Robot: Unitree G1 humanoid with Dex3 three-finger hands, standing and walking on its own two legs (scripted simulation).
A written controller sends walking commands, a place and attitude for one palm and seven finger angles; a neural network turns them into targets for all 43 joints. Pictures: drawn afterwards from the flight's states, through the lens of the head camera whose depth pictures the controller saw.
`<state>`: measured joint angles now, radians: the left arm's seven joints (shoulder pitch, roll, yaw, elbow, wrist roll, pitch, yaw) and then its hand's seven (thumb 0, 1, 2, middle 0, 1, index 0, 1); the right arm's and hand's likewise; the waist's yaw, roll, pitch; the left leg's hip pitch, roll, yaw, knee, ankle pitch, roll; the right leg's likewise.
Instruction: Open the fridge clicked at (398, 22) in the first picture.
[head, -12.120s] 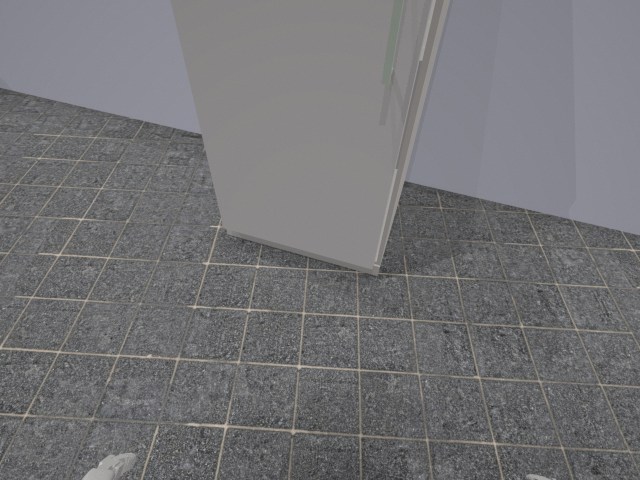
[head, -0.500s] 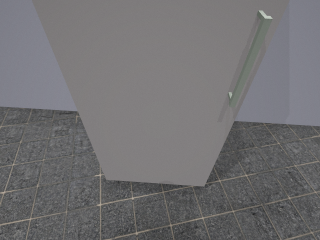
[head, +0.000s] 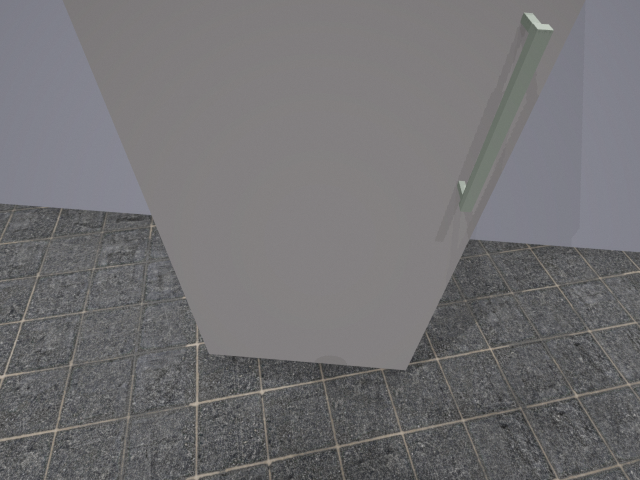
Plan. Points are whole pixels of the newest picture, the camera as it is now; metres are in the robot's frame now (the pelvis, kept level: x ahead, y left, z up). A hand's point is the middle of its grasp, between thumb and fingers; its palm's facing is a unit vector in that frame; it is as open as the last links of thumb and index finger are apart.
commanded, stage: come to a stop and stand still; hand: right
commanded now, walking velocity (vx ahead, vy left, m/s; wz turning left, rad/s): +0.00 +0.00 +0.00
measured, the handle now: (493, 126) +0.53 -0.18 +0.19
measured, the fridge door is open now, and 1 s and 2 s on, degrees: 0 0 0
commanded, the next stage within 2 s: look again from close up in 0.74 s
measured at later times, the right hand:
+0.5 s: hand out of the picture +0.06 -0.27 -0.16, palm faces -0.03 +0.95 -0.30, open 7.4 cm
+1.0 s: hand out of the picture +0.01 -0.27 -0.16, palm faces -0.06 +0.95 -0.31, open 7.4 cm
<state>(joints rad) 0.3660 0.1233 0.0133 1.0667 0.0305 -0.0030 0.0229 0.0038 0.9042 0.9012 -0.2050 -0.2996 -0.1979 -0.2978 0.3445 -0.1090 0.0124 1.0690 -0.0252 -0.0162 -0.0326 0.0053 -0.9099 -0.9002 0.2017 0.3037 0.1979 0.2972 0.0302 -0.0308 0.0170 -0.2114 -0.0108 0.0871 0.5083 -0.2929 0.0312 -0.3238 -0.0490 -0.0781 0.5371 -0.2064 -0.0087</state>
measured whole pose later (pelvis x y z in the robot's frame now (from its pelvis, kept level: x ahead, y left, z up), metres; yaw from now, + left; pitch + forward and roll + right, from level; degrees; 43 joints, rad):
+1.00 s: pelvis -0.02 -0.04 +0.01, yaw +1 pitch -2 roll +1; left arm 0.19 0.31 0.02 1.07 0.01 0.00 -0.01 0.01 0.90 0.90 -0.21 -0.30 -0.20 -0.30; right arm 0.26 -0.30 0.02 1.06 -0.03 0.00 -0.01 0.01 -0.91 -0.90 0.20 0.30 0.20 0.30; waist 0.00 -0.02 0.02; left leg -0.16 0.04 0.05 0.40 -0.20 -0.02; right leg -0.24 0.01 -0.12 0.37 -0.10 -0.06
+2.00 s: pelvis +0.05 -0.03 +0.00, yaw +2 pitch -1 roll +0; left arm 0.27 0.18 -0.01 1.14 0.02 0.00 -0.01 0.00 0.90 0.90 -0.20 -0.30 -0.20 -0.30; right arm 0.34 -0.17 0.02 1.11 -0.02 0.00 -0.01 0.00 -0.91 -0.90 0.20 0.30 0.20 0.30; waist -0.01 0.01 0.00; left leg -0.10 0.03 0.03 0.46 -0.35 -0.02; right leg -0.20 -0.01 -0.13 0.51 -0.30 -0.04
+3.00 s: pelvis -0.02 -0.03 +0.00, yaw +2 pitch -1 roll +1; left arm 0.36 0.19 0.01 1.03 0.03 0.01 0.00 0.00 0.90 0.90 -0.21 -0.30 -0.20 -0.30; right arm 0.36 -0.21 0.00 1.00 -0.03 0.02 -0.02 0.01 -0.91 -0.90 0.20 0.30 0.20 0.30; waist 0.01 0.00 0.01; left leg -0.26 0.01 0.06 0.52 -0.27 0.01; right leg -0.34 -0.01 -0.06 0.51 -0.19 -0.04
